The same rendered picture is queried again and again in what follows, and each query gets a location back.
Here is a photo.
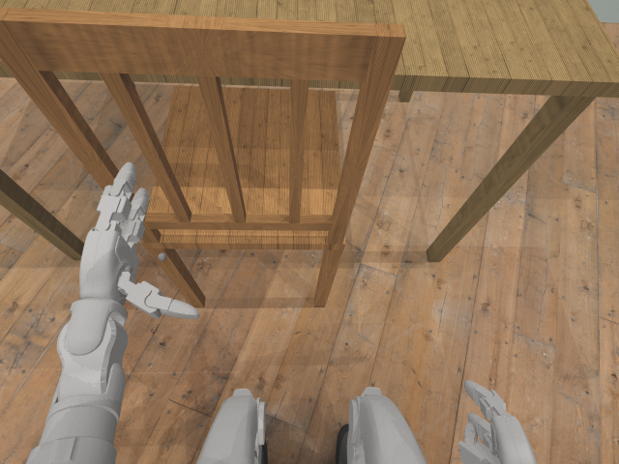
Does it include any left robot hand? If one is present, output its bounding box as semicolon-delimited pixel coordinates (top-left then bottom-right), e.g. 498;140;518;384
79;162;199;319

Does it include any right robot hand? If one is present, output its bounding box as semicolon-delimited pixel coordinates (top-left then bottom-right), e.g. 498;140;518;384
459;380;537;464

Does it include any left robot forearm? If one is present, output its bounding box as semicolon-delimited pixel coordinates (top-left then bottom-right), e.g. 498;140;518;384
26;298;128;464

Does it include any table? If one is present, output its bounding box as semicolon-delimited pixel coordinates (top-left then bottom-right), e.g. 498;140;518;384
0;0;619;262

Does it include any left robot thigh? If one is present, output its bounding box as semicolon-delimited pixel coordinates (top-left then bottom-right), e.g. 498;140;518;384
196;395;266;464

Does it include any robot thigh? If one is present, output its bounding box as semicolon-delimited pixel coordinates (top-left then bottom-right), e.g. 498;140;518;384
349;394;427;464
196;395;266;464

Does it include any chair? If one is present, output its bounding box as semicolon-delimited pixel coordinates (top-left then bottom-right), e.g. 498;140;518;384
0;7;406;307

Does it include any right robot thigh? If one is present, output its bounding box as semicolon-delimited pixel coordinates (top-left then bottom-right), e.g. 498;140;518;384
349;394;427;464

